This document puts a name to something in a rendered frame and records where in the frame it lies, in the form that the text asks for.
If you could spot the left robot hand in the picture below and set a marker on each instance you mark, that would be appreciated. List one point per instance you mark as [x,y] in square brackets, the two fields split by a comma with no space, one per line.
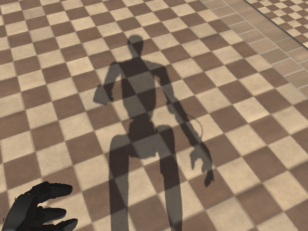
[26,215]

